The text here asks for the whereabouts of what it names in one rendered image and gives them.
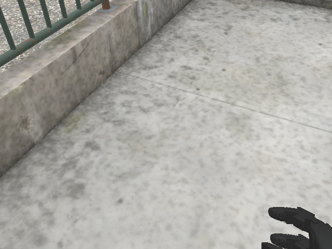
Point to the right robot hand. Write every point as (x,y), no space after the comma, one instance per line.
(320,234)

